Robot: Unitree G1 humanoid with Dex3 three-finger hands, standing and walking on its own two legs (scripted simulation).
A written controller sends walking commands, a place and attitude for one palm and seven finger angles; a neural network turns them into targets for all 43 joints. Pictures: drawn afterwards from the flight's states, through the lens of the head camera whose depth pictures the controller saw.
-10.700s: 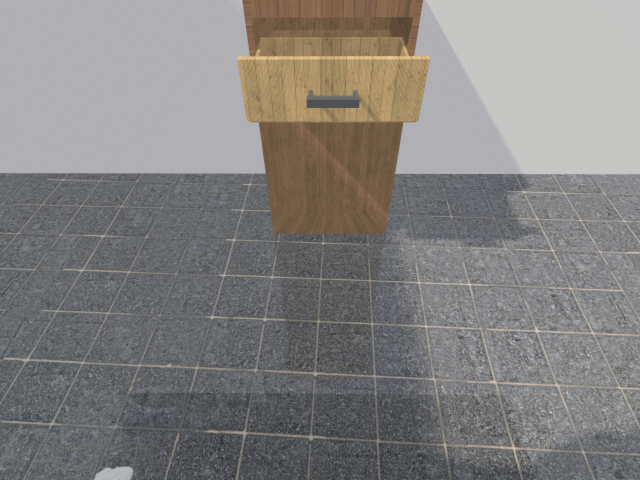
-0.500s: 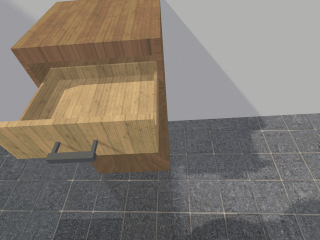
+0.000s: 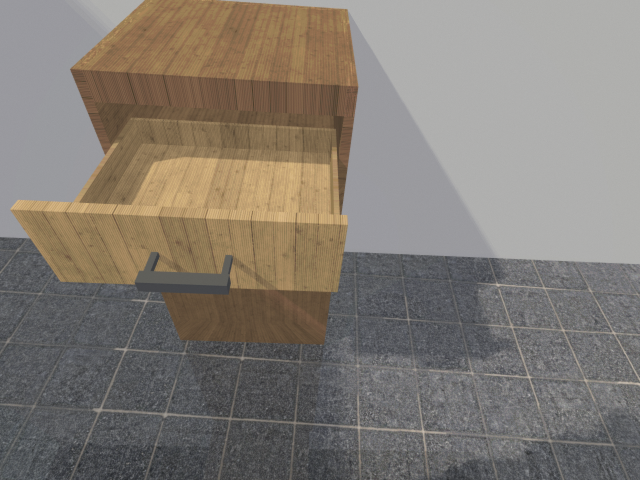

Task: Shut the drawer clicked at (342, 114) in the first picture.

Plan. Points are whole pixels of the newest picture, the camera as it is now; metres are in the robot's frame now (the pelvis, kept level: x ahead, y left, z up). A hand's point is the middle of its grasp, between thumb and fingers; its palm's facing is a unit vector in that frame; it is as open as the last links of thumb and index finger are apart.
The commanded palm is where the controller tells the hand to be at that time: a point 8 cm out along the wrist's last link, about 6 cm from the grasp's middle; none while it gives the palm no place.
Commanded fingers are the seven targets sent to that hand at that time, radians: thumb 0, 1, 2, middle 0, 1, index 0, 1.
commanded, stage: come to a stop and stand still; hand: left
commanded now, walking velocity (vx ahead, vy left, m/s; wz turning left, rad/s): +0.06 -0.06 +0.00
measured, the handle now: (187, 271) +0.39 +0.22 +0.02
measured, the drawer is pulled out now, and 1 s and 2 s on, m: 0.29 0.29 0.29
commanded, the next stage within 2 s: look again from close up in 0.04 s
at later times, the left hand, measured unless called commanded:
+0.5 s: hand out of the picture +0.08 +0.14 -0.18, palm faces +0.01 -0.96 -0.27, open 7.3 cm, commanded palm none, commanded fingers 0.00 0.90 0.90 -0.20 -0.30 -0.20 -0.30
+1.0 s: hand out of the picture +0.01 +0.14 -0.19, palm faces +0.06 -0.98 -0.21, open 7.4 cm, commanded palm none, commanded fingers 0.00 0.90 0.90 -0.20 -0.30 -0.20 -0.30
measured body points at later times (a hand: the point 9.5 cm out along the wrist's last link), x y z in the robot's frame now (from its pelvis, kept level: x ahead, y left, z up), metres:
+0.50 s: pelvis +0.04 -0.04 -0.02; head +0.03 -0.08 +0.43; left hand +0.08 +0.19 -0.16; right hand +0.04 -0.25 -0.20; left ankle -0.04 +0.10 -0.75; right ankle +0.03 -0.15 -0.75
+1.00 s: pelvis +0.02 -0.04 -0.02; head +0.03 -0.05 +0.43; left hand +0.01 +0.19 -0.17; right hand -0.03 -0.26 -0.18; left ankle -0.04 +0.10 -0.75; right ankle +0.03 -0.14 -0.75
